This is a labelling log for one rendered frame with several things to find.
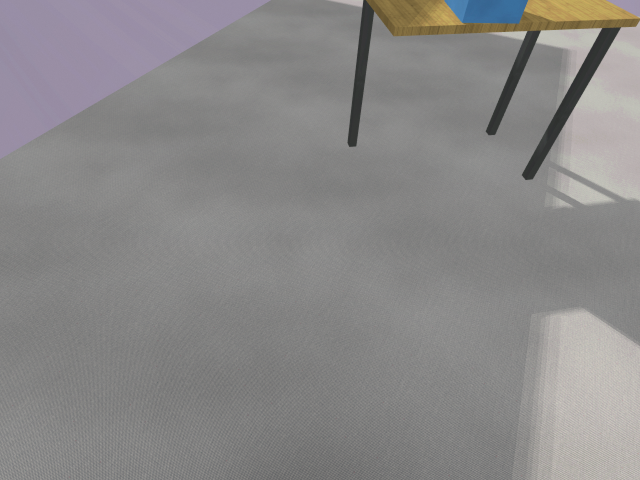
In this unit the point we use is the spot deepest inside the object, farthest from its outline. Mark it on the carton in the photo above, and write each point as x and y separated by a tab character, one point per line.
488	11

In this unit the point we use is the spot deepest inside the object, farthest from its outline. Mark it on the table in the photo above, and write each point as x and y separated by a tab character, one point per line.
434	17

